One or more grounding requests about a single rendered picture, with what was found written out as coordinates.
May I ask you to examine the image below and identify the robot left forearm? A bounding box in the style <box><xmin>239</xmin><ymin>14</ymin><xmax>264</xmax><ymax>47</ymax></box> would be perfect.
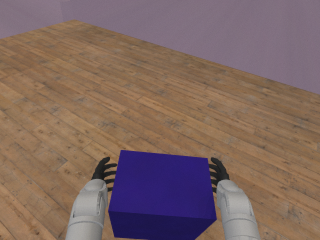
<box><xmin>65</xmin><ymin>179</ymin><xmax>108</xmax><ymax>240</ymax></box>

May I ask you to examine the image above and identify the left robot hand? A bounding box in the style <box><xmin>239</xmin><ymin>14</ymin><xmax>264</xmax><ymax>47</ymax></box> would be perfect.
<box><xmin>91</xmin><ymin>156</ymin><xmax>117</xmax><ymax>192</ymax></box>

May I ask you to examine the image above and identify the carton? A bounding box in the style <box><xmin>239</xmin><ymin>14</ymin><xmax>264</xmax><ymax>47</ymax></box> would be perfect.
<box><xmin>108</xmin><ymin>150</ymin><xmax>217</xmax><ymax>240</ymax></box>

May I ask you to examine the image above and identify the robot right forearm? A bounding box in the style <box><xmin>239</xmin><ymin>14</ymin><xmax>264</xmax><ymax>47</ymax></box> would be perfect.
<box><xmin>216</xmin><ymin>179</ymin><xmax>261</xmax><ymax>240</ymax></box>

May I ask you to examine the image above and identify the right robot hand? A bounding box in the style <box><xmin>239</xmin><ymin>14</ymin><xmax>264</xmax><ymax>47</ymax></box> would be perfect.
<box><xmin>208</xmin><ymin>157</ymin><xmax>230</xmax><ymax>193</ymax></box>

